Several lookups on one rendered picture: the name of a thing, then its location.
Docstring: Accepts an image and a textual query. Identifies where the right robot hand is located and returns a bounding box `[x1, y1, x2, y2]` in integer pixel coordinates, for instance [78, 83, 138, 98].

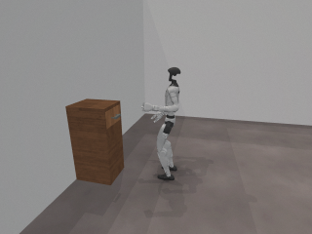
[150, 112, 163, 123]

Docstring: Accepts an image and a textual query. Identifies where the robot left forearm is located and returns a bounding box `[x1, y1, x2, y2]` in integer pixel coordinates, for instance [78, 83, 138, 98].
[152, 105, 177, 113]

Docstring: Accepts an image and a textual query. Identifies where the handle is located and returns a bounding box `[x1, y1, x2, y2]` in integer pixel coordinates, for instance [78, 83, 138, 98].
[111, 113, 121, 120]

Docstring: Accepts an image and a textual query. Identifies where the left robot upper arm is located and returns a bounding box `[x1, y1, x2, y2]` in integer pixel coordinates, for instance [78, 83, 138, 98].
[168, 86, 179, 112]

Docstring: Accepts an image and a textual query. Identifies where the drawer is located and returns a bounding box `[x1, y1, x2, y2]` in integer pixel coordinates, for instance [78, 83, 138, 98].
[105, 104, 121, 129]

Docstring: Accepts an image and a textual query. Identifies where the robot right thigh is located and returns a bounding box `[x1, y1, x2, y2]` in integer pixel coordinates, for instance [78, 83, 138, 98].
[163, 123, 171, 149]

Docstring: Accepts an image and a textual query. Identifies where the left robot hand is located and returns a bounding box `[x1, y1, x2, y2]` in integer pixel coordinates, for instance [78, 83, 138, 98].
[141, 102, 153, 112]

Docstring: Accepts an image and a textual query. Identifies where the cabinet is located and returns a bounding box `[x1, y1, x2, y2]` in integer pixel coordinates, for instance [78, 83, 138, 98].
[65, 98, 125, 185]

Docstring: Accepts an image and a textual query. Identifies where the left robot shin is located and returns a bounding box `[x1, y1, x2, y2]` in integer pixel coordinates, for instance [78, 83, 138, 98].
[157, 150, 170, 176]

